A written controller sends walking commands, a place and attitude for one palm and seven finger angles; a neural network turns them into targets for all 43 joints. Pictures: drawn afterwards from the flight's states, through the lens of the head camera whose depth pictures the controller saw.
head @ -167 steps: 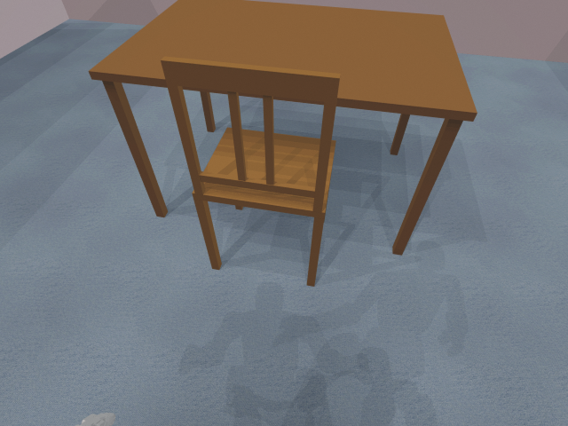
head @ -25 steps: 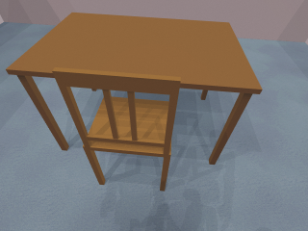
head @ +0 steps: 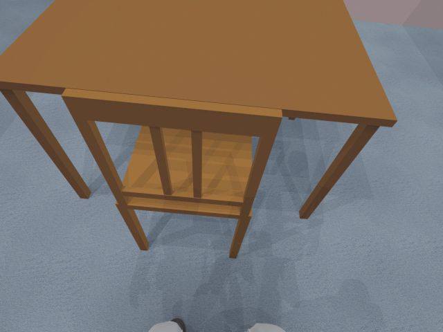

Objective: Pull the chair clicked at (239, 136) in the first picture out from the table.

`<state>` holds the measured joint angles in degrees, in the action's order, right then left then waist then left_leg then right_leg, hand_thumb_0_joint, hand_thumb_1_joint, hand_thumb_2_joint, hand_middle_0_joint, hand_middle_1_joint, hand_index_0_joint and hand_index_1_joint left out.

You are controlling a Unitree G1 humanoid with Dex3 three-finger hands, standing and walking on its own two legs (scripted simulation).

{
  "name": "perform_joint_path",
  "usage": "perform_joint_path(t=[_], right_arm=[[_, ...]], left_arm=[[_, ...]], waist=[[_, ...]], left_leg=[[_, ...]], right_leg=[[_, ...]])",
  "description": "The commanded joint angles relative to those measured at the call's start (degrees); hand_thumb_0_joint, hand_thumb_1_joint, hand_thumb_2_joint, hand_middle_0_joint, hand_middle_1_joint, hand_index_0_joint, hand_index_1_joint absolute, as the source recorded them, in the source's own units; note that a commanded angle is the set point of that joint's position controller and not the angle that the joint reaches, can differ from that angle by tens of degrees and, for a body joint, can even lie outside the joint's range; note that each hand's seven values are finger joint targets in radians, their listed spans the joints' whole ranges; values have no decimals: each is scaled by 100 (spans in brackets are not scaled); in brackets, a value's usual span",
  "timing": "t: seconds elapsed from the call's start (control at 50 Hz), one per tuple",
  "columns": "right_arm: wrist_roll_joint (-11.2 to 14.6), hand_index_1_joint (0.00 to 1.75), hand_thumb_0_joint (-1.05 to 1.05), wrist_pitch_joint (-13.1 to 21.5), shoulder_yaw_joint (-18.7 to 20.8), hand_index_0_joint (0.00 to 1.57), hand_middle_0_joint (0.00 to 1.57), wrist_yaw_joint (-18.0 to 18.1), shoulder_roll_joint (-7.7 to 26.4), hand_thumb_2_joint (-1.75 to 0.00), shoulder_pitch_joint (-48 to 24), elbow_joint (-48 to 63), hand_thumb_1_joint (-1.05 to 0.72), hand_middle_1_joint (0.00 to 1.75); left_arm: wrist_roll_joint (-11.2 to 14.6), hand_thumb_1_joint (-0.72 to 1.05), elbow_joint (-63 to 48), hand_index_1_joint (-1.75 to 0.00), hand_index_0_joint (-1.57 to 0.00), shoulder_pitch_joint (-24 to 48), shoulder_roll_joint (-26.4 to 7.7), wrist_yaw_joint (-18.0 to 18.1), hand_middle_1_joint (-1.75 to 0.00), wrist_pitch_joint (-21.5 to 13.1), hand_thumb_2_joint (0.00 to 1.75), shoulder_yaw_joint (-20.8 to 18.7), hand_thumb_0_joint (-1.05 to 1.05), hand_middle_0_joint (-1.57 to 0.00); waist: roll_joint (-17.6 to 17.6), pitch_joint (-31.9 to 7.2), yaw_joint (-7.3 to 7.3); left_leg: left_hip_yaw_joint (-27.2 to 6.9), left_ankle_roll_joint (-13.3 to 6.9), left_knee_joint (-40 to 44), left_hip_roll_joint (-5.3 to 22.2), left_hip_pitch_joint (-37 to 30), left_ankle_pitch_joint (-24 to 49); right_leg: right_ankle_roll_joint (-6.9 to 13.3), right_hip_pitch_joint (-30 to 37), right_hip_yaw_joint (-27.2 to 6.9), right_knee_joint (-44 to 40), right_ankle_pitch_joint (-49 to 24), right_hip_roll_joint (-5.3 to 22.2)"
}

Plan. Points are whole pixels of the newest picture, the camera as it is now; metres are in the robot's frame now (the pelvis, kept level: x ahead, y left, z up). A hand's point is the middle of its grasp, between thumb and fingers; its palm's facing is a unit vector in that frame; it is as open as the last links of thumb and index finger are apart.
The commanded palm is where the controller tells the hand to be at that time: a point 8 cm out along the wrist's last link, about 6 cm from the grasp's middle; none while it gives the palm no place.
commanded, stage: come to a stop and stand still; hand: left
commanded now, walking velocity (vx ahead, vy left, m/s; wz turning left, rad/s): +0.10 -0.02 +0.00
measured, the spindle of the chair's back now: (162, 164) +0.49 +0.18 -0.09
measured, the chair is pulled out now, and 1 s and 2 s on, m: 0.00 0.00 0.00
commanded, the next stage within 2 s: look again from close up in 0.92 s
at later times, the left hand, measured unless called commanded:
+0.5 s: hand out of the picture -0.03 +0.12 -0.16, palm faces +0.13 -0.97 -0.22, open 7.3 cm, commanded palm none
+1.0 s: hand out of the picture -0.01 +0.16 -0.17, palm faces +0.10 -0.98 -0.19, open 7.3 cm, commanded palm none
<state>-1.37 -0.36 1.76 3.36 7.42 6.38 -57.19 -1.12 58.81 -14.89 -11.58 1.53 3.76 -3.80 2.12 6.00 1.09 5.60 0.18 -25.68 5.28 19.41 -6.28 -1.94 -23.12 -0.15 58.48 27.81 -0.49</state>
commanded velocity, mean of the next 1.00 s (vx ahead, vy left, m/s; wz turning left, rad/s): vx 0.05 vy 0.06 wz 0.00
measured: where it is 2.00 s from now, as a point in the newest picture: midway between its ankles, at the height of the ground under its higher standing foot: outside the picture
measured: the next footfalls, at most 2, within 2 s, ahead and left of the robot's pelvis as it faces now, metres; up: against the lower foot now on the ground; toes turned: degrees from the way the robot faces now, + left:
right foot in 0.14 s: +0.06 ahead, -0.12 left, +0.00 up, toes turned -2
left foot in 0.56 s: +0.01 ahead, +0.08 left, +0.00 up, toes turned +6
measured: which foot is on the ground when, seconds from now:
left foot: down 0.00-0.14, up 0.16-0.54, down 0.56-1.00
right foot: up 0.00-0.12, down 0.14-1.00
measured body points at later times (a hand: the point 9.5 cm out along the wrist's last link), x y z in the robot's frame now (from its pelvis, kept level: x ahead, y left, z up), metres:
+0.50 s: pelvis -0.01 -0.04 +0.01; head +0.02 -0.06 +0.46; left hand -0.04 +0.18 -0.14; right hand -0.02 -0.28 -0.16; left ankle -0.05 +0.08 -0.71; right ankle -0.04 -0.15 -0.74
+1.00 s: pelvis +0.00 -0.01 +0.01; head +0.00 -0.01 +0.46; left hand -0.01 +0.21 -0.16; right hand +0.05 -0.24 -0.15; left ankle -0.04 +0.08 -0.74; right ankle -0.04 -0.15 -0.74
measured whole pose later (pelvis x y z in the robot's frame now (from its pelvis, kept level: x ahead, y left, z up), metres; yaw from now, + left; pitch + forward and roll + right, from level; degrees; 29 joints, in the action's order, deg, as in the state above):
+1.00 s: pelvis +0.00 -0.01 +0.01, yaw +3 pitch -1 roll +0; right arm -0.6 0.4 0.2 2.9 9.5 11.6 -64.1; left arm -0.9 66.1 -14.0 -8.9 2.1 0.5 -1.0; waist 0.7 0.5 0.9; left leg 3.5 -1.7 -21.8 -1.3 6.2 -14.8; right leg -2.2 -5.2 3.3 22.5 16.1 3.7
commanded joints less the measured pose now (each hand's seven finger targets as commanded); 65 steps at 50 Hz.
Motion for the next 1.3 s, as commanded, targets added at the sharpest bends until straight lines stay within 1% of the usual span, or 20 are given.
perform_joint_path(t=[0.0, 0.04, 0.08, 0.12, 0.16, 0.22, 0.34, 0.44, 0.5, 0.54, 0.56, 0.62, 0.68, 0.96, 0.98, 1.0, 1.02, 1.06, 1.12, 1.28], right_arm=[[-34, 30, 0, -40, 405, 20, 20, 8, 1295, -90, 533, 144, -90, 30], [-57, 30, 0, -87, 417, 20, 20, -63, 1291, -90, 363, 131, -90, 30], [-30, 30, 0, -164, 402, 20, 20, -149, 1096, -90, 377, 89, -90, 30], [52, 30, 0, -253, 241, 20, 20, -234, 379, -90, 373, 258, -90, 30], [-31, 30, 0, -280, 303, 20, 20, -301, 646, -90, 264, 209, -90, 30], [-30, 30, 0, -170, 282, 20, 20, -362, 656, -90, 1004, -222, -90, 30], [-2, 30, 0, -82, 239, 20, 20, -309, 738, -90, 838, -79, -90, 30], [93, 30, 0, -21, 122, 20, 20, -201, 510, -90, 769, -45, -90, 30], [90, 30, 0, 93, 58, 20, 20, -143, 511, -90, 1331, -341, -90, 30], [69, 30, 0, 151, 105, 20, 20, -88, 903, -90, 1331, -380, -90, 30], [50, 30, 0, 92, 106, 20, 20, -87, 994, -90, 1210, -368, -90, 30], [76, 30, 0, 114, -5, 20, 20, -29, 783, -90, 1034, -463, -90, 30], [85, 30, 0, 114, -10, 20, 20, 1, 764, -90, 1010, -516, -90, 30], [80, 30, 0, 138, -84, 20, 20, -55, 734, -90, 840, -602, -90, 30], [80, 30, 0, 147, -93, 20, 20, -57, 736, -90, 863, -600, -90, 30], [132, 30, 0, 238, -85, 20, 20, -168, 1048, -90, 817, -222, -90, 30], [32, 30, 0, 236, -78, 20, 20, -198, 895, -90, 1097, -132, -90, 30], [28, 30, 0, 236, -117, 20, 20, -206, 873, -90, 1070, -82, -90, 30], [57, 30, 0, 253, -143, 20, 20, -195, 906, -90, 1178, -24, -90, 30], [83, 30, 0, 207, -199, 20, 20, -212, 815, -90, 1203, -155, -90, 30]], left_arm=[[8, 90, -301, -30, -20, -572, -162, -50, -30, -2, 90, -84, 0, -20], [22, 90, -197, -30, -20, -796, -104, -58, -30, -90, 90, -59, 0, -20], [-19, 90, 108, -30, -20, -1372, -154, -39, -30, -169, 90, -38, 0, -20], [-101, 90, -98, -30, -20, -816, -876, 28, -30, -265, 90, -16, 0, -20], [-62, 90, -350, -30, -20, -15, -919, 74, -30, -322, 90, -43, 0, -20], [4, 90, -276, -30, -20, 79, -618, 37, -30, -453, 90, 9, 0, -20], [-16, 90, -65, -30, -20, -735, -636, 83, -30, -505, 90, -79, 0, -20], [-43, 90, 115, -30, -20, -804, -623, 133, -30, -480, 90, -110, 0, -20], [46, 90, 197, -30, -20, -517, -429, 111, -30, -464, 90, -42, 0, -20], [49, 90, 227, -30, -20, -641, -53, 97, -30, -423, 90, 49, 0, -20], [26, 90, 252, -30, -20, -551, 14, 118, -30, -386, 90, 67, 0, -20], [39, 90, 457, -30, -20, -487, -41, 99, -30, -346, 90, 119, 0, -20], [32, 90, 601, -30, -20, -550, -91, 103, -30, -361, 90, 137, 0, -20], [18, 90, 668, -30, -20, -336, -202, 67, -30, -366, 90, 202, 0, -20], [20, 90, 665, -30, -20, -327, -215, 65, -30, -375, 90, 200, 0, -20], [-77, 90, 598, -30, -20, -614, -299, 305, -30, -601, 90, 337, 0, -20], [-12, 90, 332, -30, -20, -525, -458, 272, -30, -596, 90, 289, 0, -20], [3, 90, 258, -30, -20, -418, -507, 161, -30, -598, 90, 281, 0, -20], [38, 90, 154, -30, -20, -367, -385, 115, -30, -572, 90, 324, 0, -20], [61, 90, 154, -30, -20, -363, -378, 62, -30, -491, 90, 362, 0, -20]], waist=[[-1414, -1195, -161], [-1501, -1071, -50], [-821, -989, 193], [1616, -171, 88], [1201, 428, -37], [680, 408, -232], [513, -13, 175], [682, -611, 216], [480, -852, -67], [-535, -1046, 11], [-629, -801, 18], [-881, -451, 8], [-524, -484, -34], [-257, -165, -17], [-224, -212, -25], [-347, 24, -33], [-506, -224, -114], [-637, -588, -115], [-431, -891, -153], [-47, 45, -100]], left_leg=[[-1097, -882, 769, 1349, -937, 992], [-1170, -721, 852, 1218, -439, -593], [-717, -224, 566, 474, 474, -2402], [-141, 263, -1305, -461, 1135, -2475], [-633, 113, -2170, -260, 762, -1797], [-466, 133, -2586, -285, 766, -924], [-443, 212, -2192, -281, 1102, -1293], [-357, 183, -727, -378, 195, -1687], [-374, 76, 678, -340, -1359, 109], [-1023, -345, 225, 554, -1915, 2306], [-969, -435, 228, 662, -1525, 2116], [-935, -362, 414, 390, -1368, 2555], [-786, -259, 275, 257, -1558, 2699], [-828, -142, 831, 80, -1180, 905], [-841, -137, 832, 75, -1203, 960], [-725, -26, -271, 166, -879, 2657], [-792, -69, -140, 71, -777, 1383], [-793, -123, 35, 46, -803, 646], [-877, -237, -13, 76, -961, 995], [-804, -244, 403, -44, -487, -253]], right_leg=[[52, 323, 30, -923, -81, 251], [153, 1006, 210, -2005, -205, 211], [187, 2139, 469, -3500, -1110, 92], [721, 839, -2004, -5457, 1736, 1881], [851, -394, -2115, -5788, 1887, 1977], [678, 384, -928, -5164, -105, 1419], [1104, 1927, -939, -4625, -2046, 1860], [1244, 2329, -869, -3829, -4490, 1880], [680, 1658, -317, -3246, -3976, 1154], [315, 1076, 111, -3058, -2203, 615], [253, 1091, 199, -3230, -1405, 516], [213, 1299, 212, -3310, -2032, 552], [227, 1401, 143, -3427, -2747, 661], [166, 1547, 122, -3916, -2326, 752], [172, 1576, 114, -3911, -2402, 758], [153, 1091, -100, -3572, -3512, 806], [359, 1330, -32, -3367, -2582, 852], [464, 1399, -16, -3305, -2137, 776], [411, 1477, 99, -3153, -2096, 641], [368, 1069, 0, -3408, -1464, 640]])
